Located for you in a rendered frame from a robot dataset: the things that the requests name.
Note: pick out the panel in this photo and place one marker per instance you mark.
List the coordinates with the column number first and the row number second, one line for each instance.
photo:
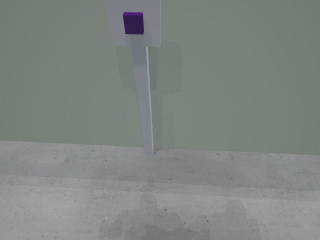
column 139, row 43

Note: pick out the button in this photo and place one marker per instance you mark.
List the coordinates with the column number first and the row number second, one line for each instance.
column 133, row 23

